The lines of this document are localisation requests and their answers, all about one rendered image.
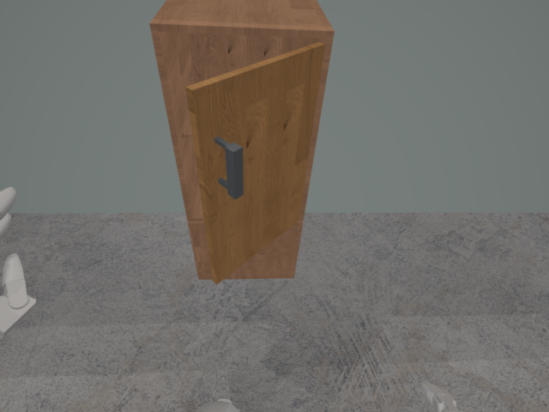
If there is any robot left hand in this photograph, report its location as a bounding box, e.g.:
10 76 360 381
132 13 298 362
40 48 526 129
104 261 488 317
0 187 36 339

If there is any handle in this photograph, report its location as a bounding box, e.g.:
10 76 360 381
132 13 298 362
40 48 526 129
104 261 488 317
214 136 244 200

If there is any robot right hand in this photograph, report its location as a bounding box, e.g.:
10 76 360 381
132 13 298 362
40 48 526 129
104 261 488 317
420 381 463 412

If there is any cupboard door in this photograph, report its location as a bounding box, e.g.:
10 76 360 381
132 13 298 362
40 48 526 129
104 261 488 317
185 42 325 285

